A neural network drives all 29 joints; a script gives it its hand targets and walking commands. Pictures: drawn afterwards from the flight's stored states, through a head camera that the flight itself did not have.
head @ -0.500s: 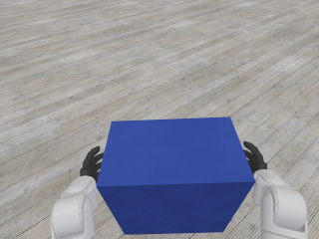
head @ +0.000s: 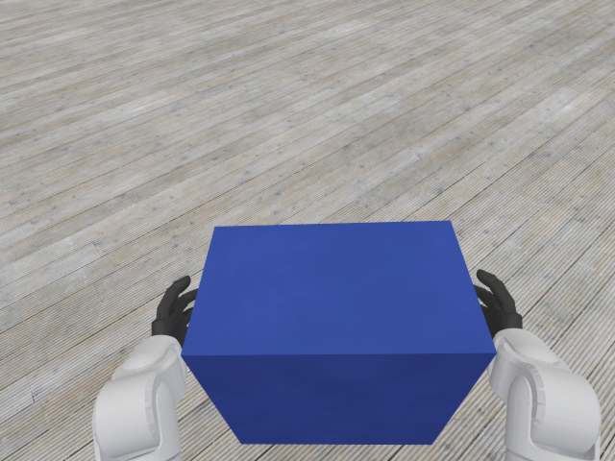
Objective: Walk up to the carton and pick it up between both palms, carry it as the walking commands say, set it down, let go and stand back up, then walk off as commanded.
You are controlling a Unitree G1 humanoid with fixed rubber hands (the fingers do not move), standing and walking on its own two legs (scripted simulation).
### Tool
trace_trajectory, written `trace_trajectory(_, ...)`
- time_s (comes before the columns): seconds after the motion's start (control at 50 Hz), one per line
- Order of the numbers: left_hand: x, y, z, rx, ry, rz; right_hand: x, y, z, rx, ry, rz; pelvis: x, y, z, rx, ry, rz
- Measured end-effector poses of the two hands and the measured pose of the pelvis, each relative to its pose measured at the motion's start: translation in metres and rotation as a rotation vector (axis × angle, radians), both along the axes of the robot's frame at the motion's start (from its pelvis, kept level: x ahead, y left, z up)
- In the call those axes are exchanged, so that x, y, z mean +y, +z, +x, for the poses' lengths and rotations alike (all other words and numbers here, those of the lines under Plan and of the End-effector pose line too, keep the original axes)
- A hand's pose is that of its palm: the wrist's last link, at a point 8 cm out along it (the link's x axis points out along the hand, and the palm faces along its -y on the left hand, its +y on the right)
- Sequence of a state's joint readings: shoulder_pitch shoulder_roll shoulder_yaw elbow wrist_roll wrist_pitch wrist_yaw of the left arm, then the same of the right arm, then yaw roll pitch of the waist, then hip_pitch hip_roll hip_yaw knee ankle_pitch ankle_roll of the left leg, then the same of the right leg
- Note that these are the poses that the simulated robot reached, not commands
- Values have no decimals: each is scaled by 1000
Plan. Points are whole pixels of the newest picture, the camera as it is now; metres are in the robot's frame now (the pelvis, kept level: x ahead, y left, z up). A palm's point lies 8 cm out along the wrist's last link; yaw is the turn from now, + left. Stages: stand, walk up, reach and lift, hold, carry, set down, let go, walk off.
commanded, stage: carry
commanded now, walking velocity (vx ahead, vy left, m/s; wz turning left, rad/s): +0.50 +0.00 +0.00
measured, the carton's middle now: (333, 345) +0.27 -0.01 +0.01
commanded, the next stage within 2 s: none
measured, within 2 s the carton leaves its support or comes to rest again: neither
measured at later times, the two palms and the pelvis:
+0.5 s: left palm (188, 217) +0.48 +0.21 +0.07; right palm (418, 192) +0.49 -0.16 +0.08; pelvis +0.24 +0.01 -0.01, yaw +1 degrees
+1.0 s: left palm (236, 126) +0.76 +0.16 +0.06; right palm (406, 108) +0.78 -0.21 +0.06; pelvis +0.52 -0.03 -0.01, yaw +4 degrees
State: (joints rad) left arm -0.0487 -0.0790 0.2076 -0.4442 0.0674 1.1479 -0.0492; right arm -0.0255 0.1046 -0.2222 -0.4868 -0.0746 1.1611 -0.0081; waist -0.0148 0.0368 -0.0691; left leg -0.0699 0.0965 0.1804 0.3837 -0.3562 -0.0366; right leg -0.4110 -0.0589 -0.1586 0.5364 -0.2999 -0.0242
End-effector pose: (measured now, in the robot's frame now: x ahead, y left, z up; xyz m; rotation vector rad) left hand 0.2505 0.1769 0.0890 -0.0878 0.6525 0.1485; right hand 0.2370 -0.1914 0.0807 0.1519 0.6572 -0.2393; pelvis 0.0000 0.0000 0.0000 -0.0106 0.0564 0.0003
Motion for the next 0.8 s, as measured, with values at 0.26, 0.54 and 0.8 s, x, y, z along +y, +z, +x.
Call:
trace_trajectory(0.26, -4, -2, 76, 61, 155, -11, -2, -3, 131, 60, 136, 12, -26, 15, 105, 15, 42, 49)
trace_trajectory(0.54, 30, -21, 247, 56, 48, -18, 30, -9, 269, 54, 53, -21, 15, -4, 256, -2, 15, 23)
trace_trajectory(0.8, 15, -3, 393, 4, 47, -57, 15, 17, 408, 2, 27, -38, 3, 12, 398, 8, 27, -27)
